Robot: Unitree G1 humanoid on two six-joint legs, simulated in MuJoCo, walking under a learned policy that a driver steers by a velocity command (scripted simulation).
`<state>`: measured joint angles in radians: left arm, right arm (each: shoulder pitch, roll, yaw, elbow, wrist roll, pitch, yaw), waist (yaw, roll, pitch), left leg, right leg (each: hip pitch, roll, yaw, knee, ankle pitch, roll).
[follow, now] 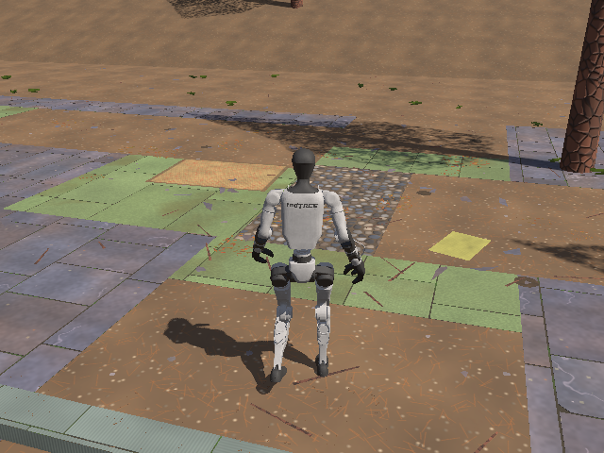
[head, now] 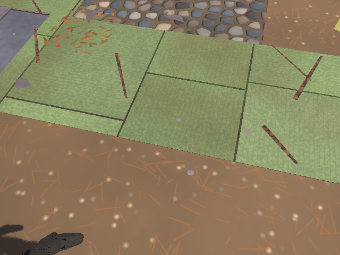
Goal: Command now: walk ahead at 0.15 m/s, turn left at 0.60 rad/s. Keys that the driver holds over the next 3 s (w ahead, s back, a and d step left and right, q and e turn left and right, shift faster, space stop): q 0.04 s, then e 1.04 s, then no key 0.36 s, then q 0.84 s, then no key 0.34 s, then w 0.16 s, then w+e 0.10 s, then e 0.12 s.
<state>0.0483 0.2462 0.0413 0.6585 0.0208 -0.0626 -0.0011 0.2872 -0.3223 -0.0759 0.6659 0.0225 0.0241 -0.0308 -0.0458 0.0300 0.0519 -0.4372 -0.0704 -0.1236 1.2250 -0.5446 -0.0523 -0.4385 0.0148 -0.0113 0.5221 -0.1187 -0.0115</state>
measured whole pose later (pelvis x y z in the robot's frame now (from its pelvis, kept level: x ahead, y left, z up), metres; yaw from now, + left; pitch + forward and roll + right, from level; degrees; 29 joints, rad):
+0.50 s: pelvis +0.05 -0.01 +0.00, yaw -5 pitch +0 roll +1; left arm 0.21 0.29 0.07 0.77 -0.02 0.03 -0.02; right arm 0.13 -0.25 -0.06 0.64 0.00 0.03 -0.05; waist 0.02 0.01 0.03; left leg -0.28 0.06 0.06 0.61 -0.32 -0.03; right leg -0.35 -0.01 -0.06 0.71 -0.37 0.00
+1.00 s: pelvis +0.05 +0.00 +0.01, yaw -23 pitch +2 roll +1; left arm 0.15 0.31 0.08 0.64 -0.02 0.06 0.02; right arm 0.13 -0.28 -0.08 0.70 0.01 -0.02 -0.02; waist 0.02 -0.02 0.04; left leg -0.31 -0.05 -0.10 0.57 -0.31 -0.06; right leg -0.33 0.13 0.22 0.51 -0.19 -0.04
